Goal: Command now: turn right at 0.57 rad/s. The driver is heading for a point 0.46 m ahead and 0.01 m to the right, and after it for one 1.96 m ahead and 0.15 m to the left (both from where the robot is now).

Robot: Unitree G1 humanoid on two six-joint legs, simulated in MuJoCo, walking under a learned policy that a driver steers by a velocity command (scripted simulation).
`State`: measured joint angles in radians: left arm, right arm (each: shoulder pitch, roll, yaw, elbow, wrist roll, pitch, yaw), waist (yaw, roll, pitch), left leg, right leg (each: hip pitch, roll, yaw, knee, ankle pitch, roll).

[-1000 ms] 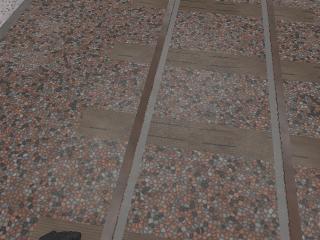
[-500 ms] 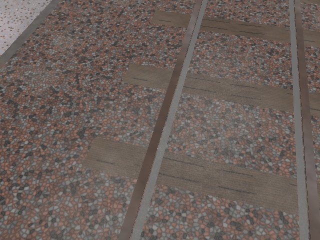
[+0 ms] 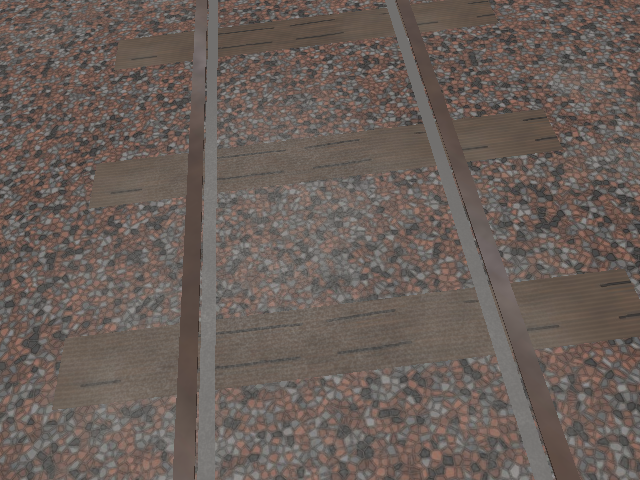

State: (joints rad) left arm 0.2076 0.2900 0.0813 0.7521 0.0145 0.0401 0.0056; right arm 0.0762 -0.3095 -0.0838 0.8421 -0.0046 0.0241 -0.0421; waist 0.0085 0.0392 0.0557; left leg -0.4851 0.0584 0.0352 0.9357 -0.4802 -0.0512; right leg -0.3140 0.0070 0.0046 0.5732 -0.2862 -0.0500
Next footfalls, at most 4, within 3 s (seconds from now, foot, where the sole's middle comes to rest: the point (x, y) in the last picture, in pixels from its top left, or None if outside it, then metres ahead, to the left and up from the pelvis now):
0.42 left None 0.14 0.12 -0.77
0.86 right None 0.41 -0.19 -0.77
1.40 left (365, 345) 0.75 -0.01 -0.77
1.88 right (433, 242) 1.04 -0.19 -0.77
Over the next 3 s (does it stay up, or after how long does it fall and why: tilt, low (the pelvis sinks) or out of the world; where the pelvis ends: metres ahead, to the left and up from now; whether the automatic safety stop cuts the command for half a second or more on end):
stays up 1.43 0.09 0.00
